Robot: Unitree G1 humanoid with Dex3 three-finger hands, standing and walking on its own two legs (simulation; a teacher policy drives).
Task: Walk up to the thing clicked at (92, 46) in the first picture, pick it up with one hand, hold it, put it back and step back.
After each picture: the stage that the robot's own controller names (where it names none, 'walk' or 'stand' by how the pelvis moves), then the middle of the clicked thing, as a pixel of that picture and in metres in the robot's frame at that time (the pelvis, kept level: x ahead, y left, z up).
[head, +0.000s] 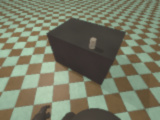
stand; (92, 43) +0.81 +0.01 -0.08
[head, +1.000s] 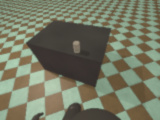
walk; (76, 47) +0.68 +0.21 -0.06
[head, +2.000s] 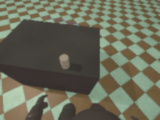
stand; (64, 61) +0.42 +0.21 -0.05
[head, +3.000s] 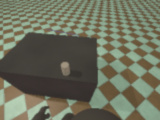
stand; (65, 68) +0.42 +0.22 -0.08
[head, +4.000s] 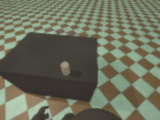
stand; (65, 68) +0.42 +0.22 -0.08
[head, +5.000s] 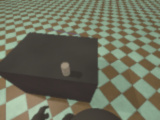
stand; (65, 69) +0.42 +0.22 -0.08
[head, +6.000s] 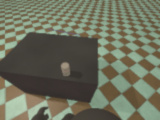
stand; (65, 69) +0.41 +0.22 -0.08
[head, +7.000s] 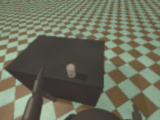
rise first; (71, 71) +0.41 +0.20 -0.08
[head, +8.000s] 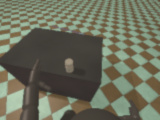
go down; (69, 65) +0.44 +0.19 -0.06
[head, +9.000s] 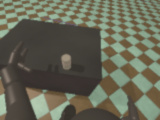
go down; (66, 62) +0.43 +0.18 -0.03
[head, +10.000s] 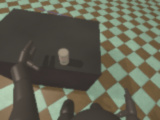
close in; (63, 57) +0.44 +0.18 +0.00
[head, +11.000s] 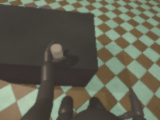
close; (57, 53) +0.45 +0.20 +0.02
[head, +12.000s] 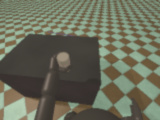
lift; (64, 62) +0.34 +0.17 +0.15
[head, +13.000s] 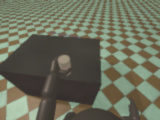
hold; (65, 65) +0.32 +0.17 +0.13
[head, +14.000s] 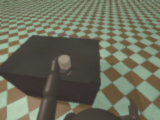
hold; (65, 65) +0.33 +0.17 +0.13
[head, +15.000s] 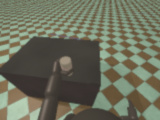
hold; (66, 66) +0.33 +0.16 +0.12
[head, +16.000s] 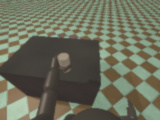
crouch; (64, 62) +0.35 +0.18 +0.12
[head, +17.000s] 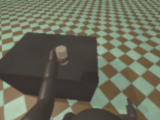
lower; (62, 55) +0.41 +0.20 +0.11
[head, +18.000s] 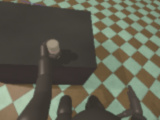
lower; (54, 49) +0.47 +0.20 +0.04
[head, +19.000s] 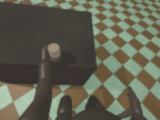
lower; (55, 53) +0.45 +0.20 +0.03
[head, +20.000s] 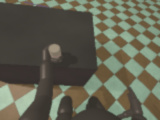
lower; (55, 53) +0.44 +0.20 +0.02
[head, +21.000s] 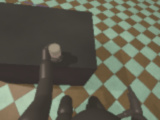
lower; (55, 53) +0.45 +0.20 +0.02
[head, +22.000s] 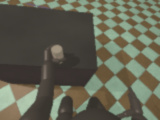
open; (58, 54) +0.44 +0.19 +0.02
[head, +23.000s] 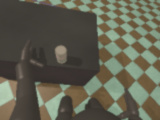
sink last; (61, 55) +0.43 +0.18 +0.01
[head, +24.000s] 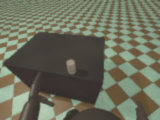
sink last; (71, 67) +0.43 +0.19 -0.03
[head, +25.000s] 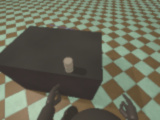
stand; (68, 65) +0.42 +0.19 -0.02
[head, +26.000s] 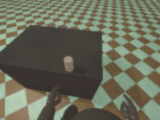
stand; (68, 64) +0.43 +0.19 -0.01
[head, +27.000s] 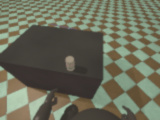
stand; (70, 63) +0.43 +0.18 -0.02
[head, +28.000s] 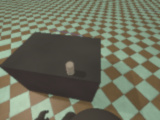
stand; (70, 68) +0.43 +0.19 -0.08
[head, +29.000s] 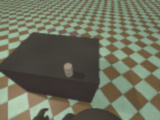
stand; (68, 70) +0.42 +0.20 -0.08
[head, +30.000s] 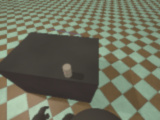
stand; (67, 70) +0.40 +0.20 -0.08
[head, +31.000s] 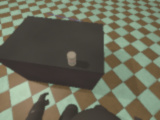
walk; (71, 59) +0.45 +0.16 -0.06
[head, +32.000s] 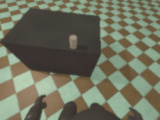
walk; (73, 42) +0.64 +0.20 -0.07
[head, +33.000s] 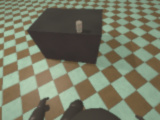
walk; (79, 26) +0.95 +0.22 -0.06
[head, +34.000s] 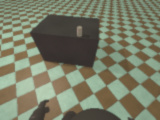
stand; (79, 31) +1.02 +0.20 -0.07
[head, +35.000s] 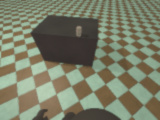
stand; (78, 31) +1.06 +0.20 -0.08
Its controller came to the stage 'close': yes
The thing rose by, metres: 0.20
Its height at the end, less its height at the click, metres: +0.00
